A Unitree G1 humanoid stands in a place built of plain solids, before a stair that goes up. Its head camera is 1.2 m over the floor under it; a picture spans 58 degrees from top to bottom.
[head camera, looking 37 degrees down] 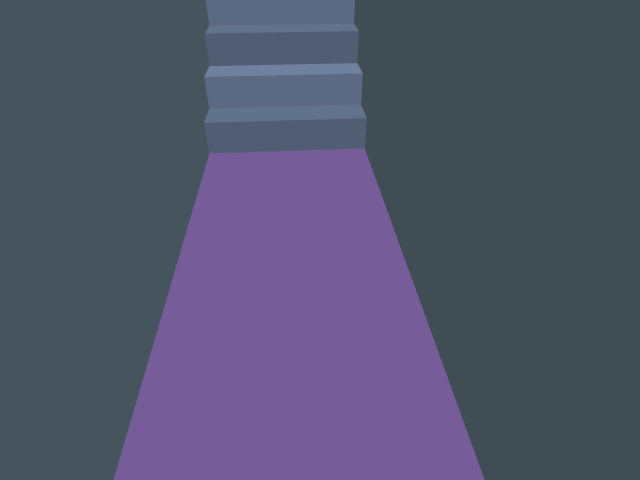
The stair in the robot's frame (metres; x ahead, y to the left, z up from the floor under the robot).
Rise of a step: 0.20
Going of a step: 0.24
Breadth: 0.99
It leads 4 degrees to the left of straight ahead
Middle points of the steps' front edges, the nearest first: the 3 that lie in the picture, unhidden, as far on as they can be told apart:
2.53 0.20 0.20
2.77 0.22 0.40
3.01 0.24 0.60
